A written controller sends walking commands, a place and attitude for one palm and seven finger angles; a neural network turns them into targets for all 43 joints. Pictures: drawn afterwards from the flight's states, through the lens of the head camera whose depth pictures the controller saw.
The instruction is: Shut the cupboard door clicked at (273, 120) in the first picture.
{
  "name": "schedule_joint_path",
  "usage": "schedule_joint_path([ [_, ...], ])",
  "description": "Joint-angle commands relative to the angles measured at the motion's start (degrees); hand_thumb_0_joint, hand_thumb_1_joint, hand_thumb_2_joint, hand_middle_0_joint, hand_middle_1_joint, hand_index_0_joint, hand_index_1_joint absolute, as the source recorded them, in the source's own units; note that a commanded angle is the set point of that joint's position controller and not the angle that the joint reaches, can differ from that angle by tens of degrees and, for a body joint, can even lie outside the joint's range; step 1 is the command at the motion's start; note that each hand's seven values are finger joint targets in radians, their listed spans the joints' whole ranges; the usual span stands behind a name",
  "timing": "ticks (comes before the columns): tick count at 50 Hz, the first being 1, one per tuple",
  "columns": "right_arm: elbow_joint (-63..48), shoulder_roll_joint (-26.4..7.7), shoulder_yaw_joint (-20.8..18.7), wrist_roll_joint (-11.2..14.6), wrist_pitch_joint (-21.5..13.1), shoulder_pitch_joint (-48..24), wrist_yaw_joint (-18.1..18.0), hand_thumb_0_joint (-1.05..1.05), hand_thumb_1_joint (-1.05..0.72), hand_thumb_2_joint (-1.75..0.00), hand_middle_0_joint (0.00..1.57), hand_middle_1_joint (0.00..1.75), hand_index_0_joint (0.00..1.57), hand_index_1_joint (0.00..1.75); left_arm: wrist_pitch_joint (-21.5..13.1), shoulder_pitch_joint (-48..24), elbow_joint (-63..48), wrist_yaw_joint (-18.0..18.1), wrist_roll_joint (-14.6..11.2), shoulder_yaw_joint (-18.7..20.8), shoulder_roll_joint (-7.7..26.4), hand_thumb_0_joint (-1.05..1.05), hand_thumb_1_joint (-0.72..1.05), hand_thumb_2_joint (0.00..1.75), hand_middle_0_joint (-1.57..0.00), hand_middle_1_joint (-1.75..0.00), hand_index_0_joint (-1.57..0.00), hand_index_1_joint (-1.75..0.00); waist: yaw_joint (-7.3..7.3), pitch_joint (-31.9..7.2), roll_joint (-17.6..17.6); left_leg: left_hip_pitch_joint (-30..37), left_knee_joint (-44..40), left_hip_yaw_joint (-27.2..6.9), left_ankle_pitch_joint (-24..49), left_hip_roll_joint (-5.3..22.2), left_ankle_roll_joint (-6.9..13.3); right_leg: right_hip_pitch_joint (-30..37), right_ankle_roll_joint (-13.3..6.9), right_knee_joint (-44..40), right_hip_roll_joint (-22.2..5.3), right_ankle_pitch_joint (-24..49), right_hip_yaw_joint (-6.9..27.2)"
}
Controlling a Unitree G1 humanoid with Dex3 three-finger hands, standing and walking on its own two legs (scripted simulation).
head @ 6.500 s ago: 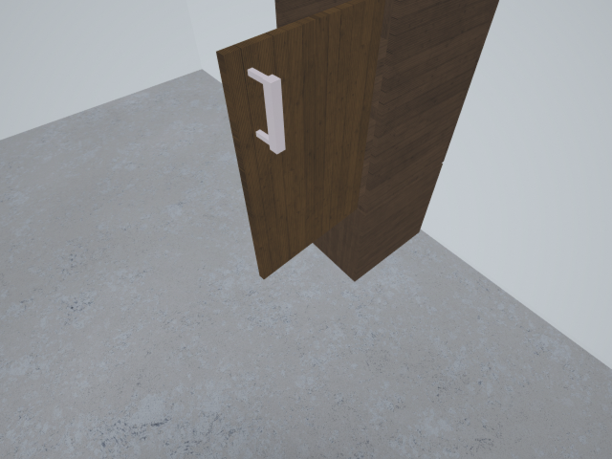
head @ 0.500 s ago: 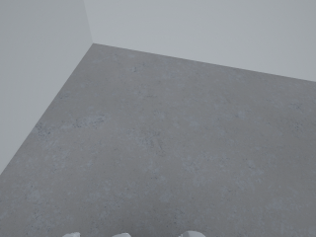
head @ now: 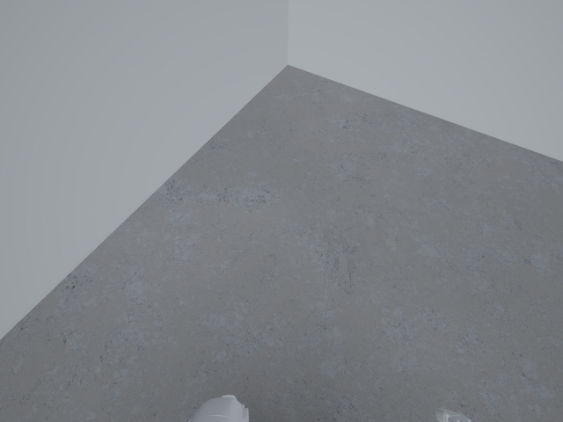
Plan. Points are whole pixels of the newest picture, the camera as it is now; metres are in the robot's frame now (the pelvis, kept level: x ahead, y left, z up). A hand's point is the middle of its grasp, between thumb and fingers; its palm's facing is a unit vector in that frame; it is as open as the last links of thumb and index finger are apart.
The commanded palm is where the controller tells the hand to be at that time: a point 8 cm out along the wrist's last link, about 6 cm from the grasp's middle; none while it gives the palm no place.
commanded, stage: walk to a spot facing it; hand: left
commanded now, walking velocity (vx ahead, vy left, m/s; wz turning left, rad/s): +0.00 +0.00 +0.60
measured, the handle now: out of the picture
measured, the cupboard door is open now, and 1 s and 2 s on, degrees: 94 94 94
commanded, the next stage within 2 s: none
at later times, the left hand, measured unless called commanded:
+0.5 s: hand out of the picture +0.09 +0.20 -0.16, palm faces +0.28 -0.92 -0.29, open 7.4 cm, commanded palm none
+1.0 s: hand out of the picture -0.02 +0.21 -0.18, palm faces +0.59 -0.76 -0.26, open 7.4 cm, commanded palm none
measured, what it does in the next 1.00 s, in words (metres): steps on the spot, turning left: left foot, then right foot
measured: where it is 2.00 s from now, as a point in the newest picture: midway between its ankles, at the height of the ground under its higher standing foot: outside the picture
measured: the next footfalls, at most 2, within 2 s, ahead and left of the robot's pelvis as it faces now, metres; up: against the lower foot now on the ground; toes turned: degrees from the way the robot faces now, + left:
left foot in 0.10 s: +0.05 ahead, +0.12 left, +0.00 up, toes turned +10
right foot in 0.46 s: +0.11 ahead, -0.14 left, +0.00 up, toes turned +13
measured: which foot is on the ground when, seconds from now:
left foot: up 0.00-0.08, down 0.10-0.46, up 0.48-0.80, down 0.82-1.00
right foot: down 0.00-0.08, up 0.10-0.44, down 0.46-0.80, up 0.82-1.00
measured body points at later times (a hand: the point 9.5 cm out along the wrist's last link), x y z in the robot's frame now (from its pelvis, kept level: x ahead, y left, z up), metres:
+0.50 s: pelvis +0.04 -0.03 -0.01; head +0.09 -0.03 +0.43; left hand +0.08 +0.25 -0.14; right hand +0.17 -0.26 -0.17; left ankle +0.00 +0.11 -0.72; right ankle +0.07 -0.15 -0.74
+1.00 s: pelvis +0.05 -0.02 -0.01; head +0.09 +0.03 +0.44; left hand -0.05 +0.25 -0.15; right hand +0.29 -0.17 -0.14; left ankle +0.00 +0.08 -0.74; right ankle +0.11 -0.16 -0.68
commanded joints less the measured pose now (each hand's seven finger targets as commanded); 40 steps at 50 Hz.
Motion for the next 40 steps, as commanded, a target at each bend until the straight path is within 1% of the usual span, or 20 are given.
schedule_joint_path([
  [1,-5.7,-2.3,0.2,0.2,-2.1,-2.1,0.2,0.00,-0.90,-0.90,0.20,0.30,0.20,0.30,-1.0,3.5,-2.3,0.8,0.0,4.0,13.7,0.00,0.90,0.90,-0.20,-0.30,-0.20,-0.30,1.09,-9.7,-11.0,3.8,-12.1,3.7,4.4,-2.1,1.5,9.5,-4.4,1.2,-12.4,49.2,4.4],
  [3,-4.0,-6.1,-0.8,-0.4,-2.8,5.1,-0.1,0.00,-0.90,-0.90,0.20,0.30,0.20,0.30,-0.9,1.4,-3.2,0.5,-0.8,4.0,13.3,0.00,0.90,0.90,-0.20,-0.30,-0.20,-0.30,-3.46,-13.6,-4.7,19.8,-22.9,1.5,20.5,0.6,3.9,0.2,-0.4,13.7,-11.1,40.9,0.9],
  [4,-3.5,-12.9,-2.6,-1.0,-3.3,9.8,-0.5,0.00,-0.90,-0.90,0.20,0.30,0.20,0.30,-0.6,0.6,-5.4,0.0,-1.2,3.5,9.4,0.00,0.90,0.90,-0.20,-0.30,-0.20,-0.30,-5.89,-16.6,12.9,31.7,-23.5,-19.7,42.5,16.6,12.0,-17.1,4.1,27.9,-2.6,3.8,-0.9],
  [5,-2.6,-16.0,-3.1,-0.2,-2.8,13.8,-0.8,0.00,-0.90,-0.90,0.20,0.30,0.20,0.30,0.1,-2.9,-7.8,0.2,-0.8,2.4,7.9,0.00,0.90,0.90,-0.20,-0.30,-0.20,-0.30,-6.96,-16.9,16.0,31.4,-23.8,-26.2,57.0,24.6,18.2,-23.3,4.5,37.7,0.5,-18.1,5.1],
  [6,-2.1,-15.0,-3.1,-0.1,-3.1,13.5,-1.5,0.00,-0.90,-0.90,0.20,0.30,0.20,0.30,0.9,-5.6,-7.8,0.7,-0.4,2.7,8.5,0.00,0.90,0.90,-0.20,-0.30,-0.20,-0.30,-6.91,-16.2,9.4,28.7,-24.2,-25.6,51.7,23.6,18.4,-25.6,4.4,40.6,0.1,-16.1,9.5],
  [8,-3.9,-12.1,-2.4,-0.4,-3.1,6.0,-2.4,0.00,-0.90,-0.90,0.20,0.30,0.20,0.30,1.6,-5.7,-5.7,0.4,-0.5,3.1,8.0,0.00,0.90,0.90,-0.20,-0.30,-0.20,-0.30,-3.57,-10.2,12.9,18.6,-27.1,-20.1,37.9,17.4,15.0,-24.2,4.8,40.2,-0.4,-8.3,12.2],
  [10,-4.7,-10.3,-1.7,-0.6,-3.4,2.3,-2.4,0.00,-0.90,-0.90,0.20,0.30,0.20,0.30,2.0,-3.1,-4.3,-0.3,-0.3,3.3,7.6,0.00,0.90,0.90,-0.20,-0.30,-0.20,-0.30,-0.90,-8.3,11.1,13.9,-28.4,-15.9,29.9,13.2,12.4,-20.7,4.7,36.5,0.7,-4.0,11.3],
  [17,-4.3,-10.6,-2.6,-1.0,-2.9,3.4,-2.0,0.00,-0.90,-0.90,0.20,0.30,0.20,0.30,1.6,-4.6,-5.8,-0.3,-0.6,3.0,6.3,0.00,0.90,0.90,-0.20,-0.30,-0.20,-0.30,-1.36,-7.9,11.2,10.4,-27.3,-19.7,26.1,10.8,12.3,-11.6,4.0,16.8,5.5,-4.1,8.5],
  [20,-5.2,-10.4,-2.8,-0.6,-2.5,1.2,-1.9,0.00,-0.90,-0.90,0.20,0.30,0.20,0.30,0.6,0.0,-5.4,-0.1,-0.8,3.2,7.1,0.00,0.90,0.90,-0.20,-0.30,-0.20,-0.30,1.21,-8.9,11.4,5.8,-22.7,-20.4,26.6,8.6,10.3,-1.2,3.4,3.1,7.1,3.4,7.7],
  [21,-5.7,-8.8,-2.7,-0.2,-2.5,1.1,-1.7,0.00,-0.90,-0.90,0.20,0.30,0.20,0.30,0.0,2.1,-5.0,0.3,-0.7,3.7,8.7,0.00,0.90,0.90,-0.20,-0.30,-0.20,-0.30,2.41,-9.9,7.5,1.6,-18.7,-19.4,21.5,6.0,8.0,5.9,2.8,-5.4,4.4,7.6,9.7],
  [22,-6.6,-5.0,-2.2,0.3,-2.5,2.0,-1.3,0.00,-0.90,-0.90,0.20,0.30,0.20,0.30,-0.7,4.2,-4.9,0.9,0.3,4.9,13.9,0.00,0.90,0.90,-0.20,-0.30,-0.20,-0.30,3.21,-11.1,-7.7,-8.8,-6.8,-11.6,5.4,-1.3,3.6,13.3,-1.5,-12.6,-9.6,8.5,24.4],
  [23,-7.8,-4.3,-2.1,0.1,-2.5,1.6,-1.0,0.00,-0.90,-0.90,0.20,0.30,0.20,0.30,-0.6,3.7,-5.4,1.0,0.5,4.9,17.1,0.00,0.90,0.90,-0.20,-0.30,-0.20,-0.30,3.63,-10.3,-16.1,-10.4,8.9,-6.1,-11.6,-4.6,1.5,8.1,-8.6,-14.7,-21.8,13.4,32.6],
  [25,-6.2,-4.8,-2.5,-0.2,-1.6,1.9,-0.9,0.00,-0.90,-0.90,0.20,0.30,0.20,0.30,-0.5,-1.1,-6.3,1.6,-0.1,4.1,12.5,0.00,0.90,0.90,-0.20,-0.30,-0.20,-0.30,0.88,-8.5,-13.2,-10.2,22.2,-8.5,-6.3,-0.3,1.5,2.7,-9.5,-12.3,-17.4,17.6,26.1],
  [26,-4.9,-4.7,-2.0,-0.3,-1.3,2.0,-0.6,0.00,-0.90,-0.90,0.20,0.30,0.20,0.30,-0.5,-3.5,-6.5,1.5,-0.2,3.2,10.6,0.00,0.90,0.90,-0.20,-0.30,-0.20,-0.30,-0.26,-6.6,-11.7,-9.9,23.6,-7.5,-2.7,1.2,0.7,1.7,-8.5,-10.7,-14.1,22.7,19.0],
  [28,-4.4,-2.8,-1.2,-0.1,-1.2,2.0,-0.1,0.00,-0.90,-0.90,0.20,0.30,0.20,0.30,-0.9,-3.1,-6.4,1.3,-0.1,2.8,9.6,0.00,0.90,0.90,-0.20,-0.30,-0.20,-0.30,-0.51,-6.9,-11.3,-8.3,17.5,-4.6,-0.9,0.9,-0.4,3.9,-6.8,-8.7,-11.2,33.0,11.2],
  [34,-4.9,-1.1,0.0,0.3,-1.7,-1.6,0.4,0.00,-0.90,-0.90,0.20,0.30,0.20,0.30,-1.0,2.8,-3.7,1.1,0.1,3.8,12.7,0.00,0.90,0.90,-0.20,-0.30,-0.20,-0.30,2.43,-8.7,-10.4,-2.3,-2.3,1.3,-0.6,-0.6,0.1,10.4,-6.3,-4.3,-12.6,43.8,6.9],
  [36,-5.0,-1.6,0.0,0.4,-2.0,-0.7,0.3,0.00,-0.90,-0.90,0.20,0.30,0.20,0.30,-0.8,2.2,-3.5,1.1,0.2,4.2,13.2,0.00,0.90,0.90,-0.20,-0.30,-0.20,-0.30,1.83,-9.2,-11.0,1.0,-8.5,2.1,0.9,-0.6,0.8,9.6,-5.9,-2.2,-13.6,42.0,5.9],
  [38,-4.4,-3.3,-0.4,0.0,-2.3,3.0,0.1,0.00,-0.90,-0.90,0.20,0.30,0.20,0.30,-0.5,0.7,-3.7,0.7,-0.3,4.5,13.1,0.00,0.90,0.90,-0.20,-0.30,-0.20,-0.30,-0.92,-9.7,-8.6,10.4,-18.0,2.5,9.9,-1.1,1.8,3.3,-2.9,3.4,-12.6,35.5,2.8],
  [39,-3.5,-6.5,-1.3,-0.3,-2.8,7.3,0.0,0.00,-0.90,-0.90,0.20,0.30,0.20,0.30,-0.2,0.1,-4.5,0.4,-0.7,4.3,11.9,0.00,0.90,0.90,-0.20,-0.30,-0.20,-0.30,-3.46,-12.6,-0.7,20.7,-23.4,-2.1,20.8,2.8,3.9,-4.0,0.0,12.5,-10.6,27.4,0.5],
  [40,-3.2,-13.1,-3.0,-0.8,-3.2,11.4,-0.4,0.00,-0.90,-0.90,0.20,0.30,0.20,0.30,0.0,-0.8,-6.6,-0.1,-1.1,3.3,7.7,0.00,0.90,0.90,-0.20,-0.30,-0.20,-0.30,-5.57,-14.9,18.2,29.8,-25.2,-24.4,41.9,19.2,12.2,-20.3,4.7,27.0,-1.5,-9.1,-0.7],
])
